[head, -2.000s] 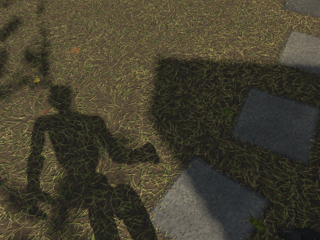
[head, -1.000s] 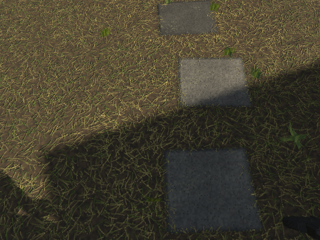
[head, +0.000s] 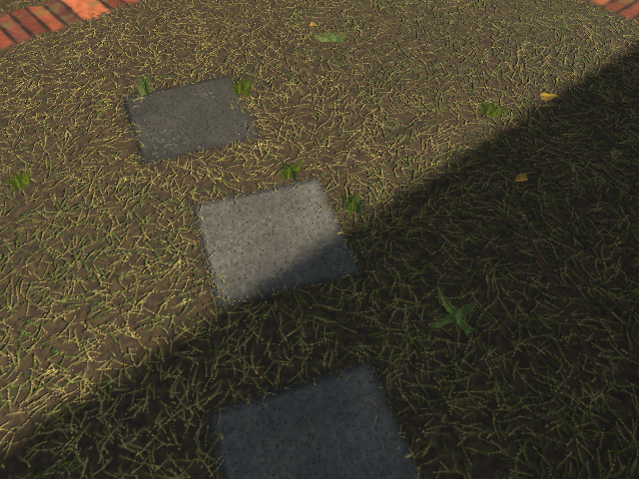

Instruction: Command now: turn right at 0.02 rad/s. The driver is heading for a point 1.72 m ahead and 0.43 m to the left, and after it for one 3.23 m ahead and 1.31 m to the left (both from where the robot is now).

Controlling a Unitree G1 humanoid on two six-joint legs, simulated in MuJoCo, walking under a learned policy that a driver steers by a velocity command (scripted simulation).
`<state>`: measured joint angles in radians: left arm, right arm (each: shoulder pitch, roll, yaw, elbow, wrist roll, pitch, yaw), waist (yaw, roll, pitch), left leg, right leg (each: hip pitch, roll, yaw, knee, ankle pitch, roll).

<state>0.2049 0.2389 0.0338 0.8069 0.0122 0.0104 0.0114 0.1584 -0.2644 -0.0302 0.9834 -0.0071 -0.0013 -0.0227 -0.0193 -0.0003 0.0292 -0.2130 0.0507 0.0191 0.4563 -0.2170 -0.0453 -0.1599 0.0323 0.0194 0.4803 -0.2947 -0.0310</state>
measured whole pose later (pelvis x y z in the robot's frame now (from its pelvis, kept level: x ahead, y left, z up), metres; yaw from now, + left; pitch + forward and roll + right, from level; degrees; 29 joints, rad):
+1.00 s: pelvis +0.00 +0.00 +0.00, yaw +1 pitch -1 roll +0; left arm 0.26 0.20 0.01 1.09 0.00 0.00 0.03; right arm 0.23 -0.21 -0.03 1.13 0.00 0.01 -0.05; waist -0.01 0.01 0.03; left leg -0.21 0.05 0.00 0.45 -0.22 -0.04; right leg -0.14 0.03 0.01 0.44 -0.28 -0.02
